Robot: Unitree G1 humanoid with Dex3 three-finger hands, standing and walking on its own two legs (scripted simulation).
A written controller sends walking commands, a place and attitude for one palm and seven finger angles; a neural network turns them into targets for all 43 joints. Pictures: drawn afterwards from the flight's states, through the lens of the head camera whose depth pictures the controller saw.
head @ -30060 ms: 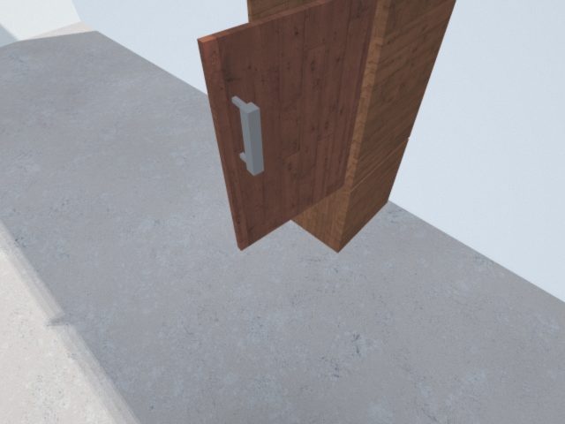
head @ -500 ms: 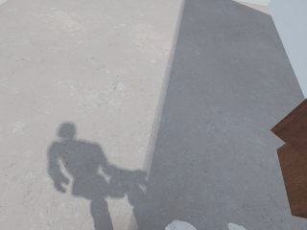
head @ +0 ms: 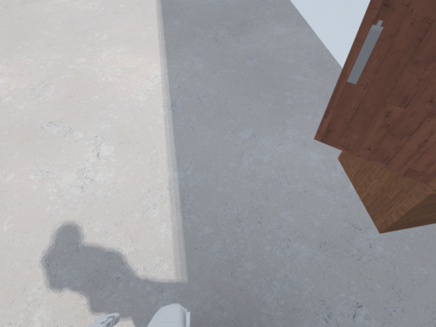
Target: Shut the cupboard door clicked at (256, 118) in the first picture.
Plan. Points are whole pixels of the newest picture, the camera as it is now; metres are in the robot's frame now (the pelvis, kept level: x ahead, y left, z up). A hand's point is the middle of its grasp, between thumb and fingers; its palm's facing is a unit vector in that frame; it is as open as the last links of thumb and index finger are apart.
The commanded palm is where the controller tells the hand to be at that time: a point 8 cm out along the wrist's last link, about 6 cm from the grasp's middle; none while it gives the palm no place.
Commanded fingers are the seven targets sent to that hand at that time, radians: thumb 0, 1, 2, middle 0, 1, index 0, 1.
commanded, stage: turn to face it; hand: left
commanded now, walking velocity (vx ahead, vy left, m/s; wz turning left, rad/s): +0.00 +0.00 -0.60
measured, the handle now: (365, 52) +0.77 -0.37 +0.06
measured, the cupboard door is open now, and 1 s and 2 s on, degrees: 48 48 48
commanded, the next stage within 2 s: take the last steps up to it in 0.90 s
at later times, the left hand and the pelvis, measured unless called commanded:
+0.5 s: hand (129, 311) +0.17 +0.20 -0.16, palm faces -0.29 -0.93 -0.24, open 7.4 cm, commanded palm none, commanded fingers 0.00 0.90 0.90 -0.20 -0.30 -0.20 -0.30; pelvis +0.01 +0.02 +0.00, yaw -19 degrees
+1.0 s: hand (161, 306) +0.18 +0.14 -0.19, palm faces -0.44 -0.88 -0.17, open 7.4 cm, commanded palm none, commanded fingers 0.00 0.90 0.90 -0.20 -0.30 -0.20 -0.30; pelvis +0.03 +0.01 -0.01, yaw -29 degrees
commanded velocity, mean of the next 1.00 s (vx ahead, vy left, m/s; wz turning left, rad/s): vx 0.01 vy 0.00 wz -0.42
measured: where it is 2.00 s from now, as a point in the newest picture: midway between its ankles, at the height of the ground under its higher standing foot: outside the picture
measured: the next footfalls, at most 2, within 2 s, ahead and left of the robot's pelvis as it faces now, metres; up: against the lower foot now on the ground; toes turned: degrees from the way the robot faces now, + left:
left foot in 0.18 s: +0.08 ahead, +0.14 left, +0.00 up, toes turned -4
right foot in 0.56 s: +0.00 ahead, -0.11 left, +0.00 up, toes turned -24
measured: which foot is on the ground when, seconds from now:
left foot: up 0.00-0.16, down 0.18-0.56, up 0.58-0.94, down 0.96-1.00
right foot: down 0.00-0.18, up 0.20-0.54, down 0.56-0.98, up 1.00-1.00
